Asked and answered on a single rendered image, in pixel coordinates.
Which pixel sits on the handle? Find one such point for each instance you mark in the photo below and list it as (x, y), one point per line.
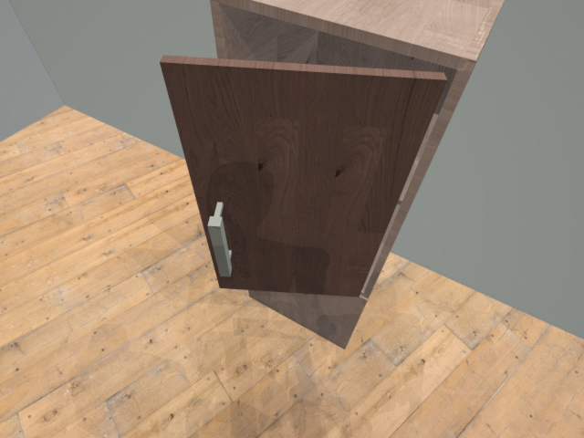
(218, 238)

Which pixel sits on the cupboard door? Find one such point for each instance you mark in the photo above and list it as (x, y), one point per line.
(308, 160)

